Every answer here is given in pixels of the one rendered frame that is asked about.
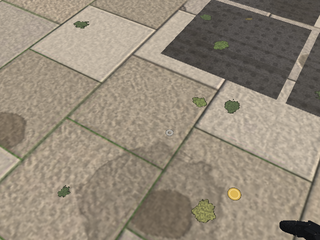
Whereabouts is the robot right hand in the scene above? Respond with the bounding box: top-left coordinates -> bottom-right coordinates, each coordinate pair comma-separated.
279,220 -> 320,240

